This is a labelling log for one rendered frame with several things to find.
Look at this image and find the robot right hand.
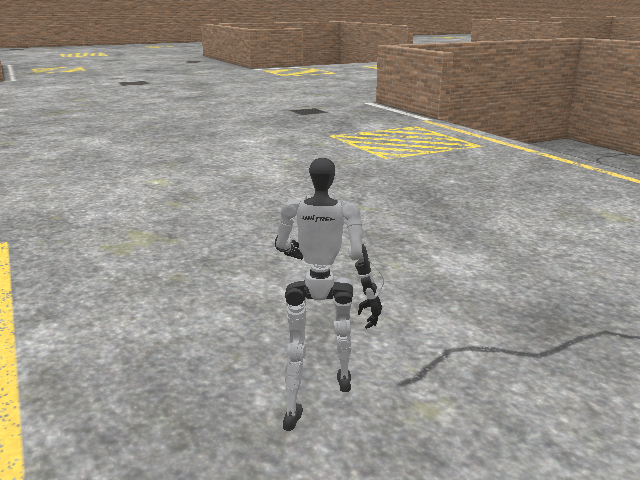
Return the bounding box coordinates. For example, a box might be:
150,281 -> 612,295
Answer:
358,296 -> 382,329

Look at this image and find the robot right upper arm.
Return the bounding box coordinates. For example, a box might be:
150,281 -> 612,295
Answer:
341,202 -> 364,260

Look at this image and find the robot left upper arm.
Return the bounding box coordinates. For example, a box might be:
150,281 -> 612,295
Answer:
276,199 -> 301,250

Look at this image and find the right robot thigh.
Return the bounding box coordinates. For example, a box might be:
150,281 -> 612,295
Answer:
333,278 -> 353,337

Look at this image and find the left robot forearm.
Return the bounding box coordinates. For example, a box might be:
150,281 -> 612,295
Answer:
275,235 -> 294,254

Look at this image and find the left robot foot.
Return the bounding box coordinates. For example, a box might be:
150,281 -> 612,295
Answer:
283,403 -> 303,431

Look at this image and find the robot left hand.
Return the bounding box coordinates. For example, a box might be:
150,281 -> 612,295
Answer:
284,240 -> 303,260

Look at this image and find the right robot forearm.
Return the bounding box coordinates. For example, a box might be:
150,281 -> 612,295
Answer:
355,244 -> 378,300

